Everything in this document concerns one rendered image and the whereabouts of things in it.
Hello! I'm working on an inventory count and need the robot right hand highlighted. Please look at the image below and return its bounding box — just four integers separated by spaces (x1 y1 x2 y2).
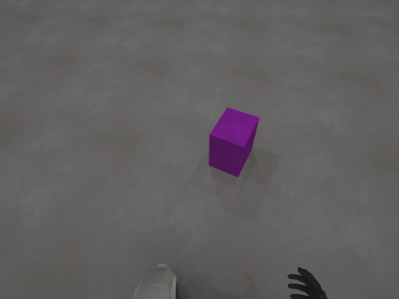
288 267 328 299

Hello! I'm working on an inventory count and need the carton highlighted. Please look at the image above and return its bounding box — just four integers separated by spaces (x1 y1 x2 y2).
209 108 259 177

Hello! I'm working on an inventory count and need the left robot thigh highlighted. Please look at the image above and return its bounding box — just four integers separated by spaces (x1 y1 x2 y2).
132 268 176 299

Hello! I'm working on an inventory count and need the left robot shin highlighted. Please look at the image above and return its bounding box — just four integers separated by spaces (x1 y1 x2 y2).
156 264 169 269

